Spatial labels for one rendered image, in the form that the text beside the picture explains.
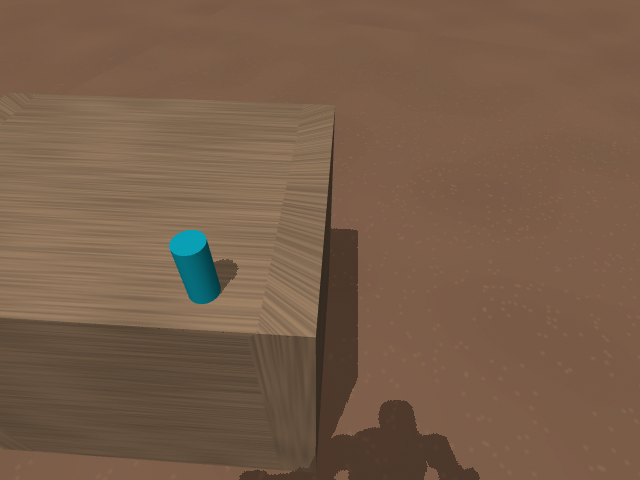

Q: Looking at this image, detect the can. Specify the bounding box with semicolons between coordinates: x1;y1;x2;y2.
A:
169;230;221;304

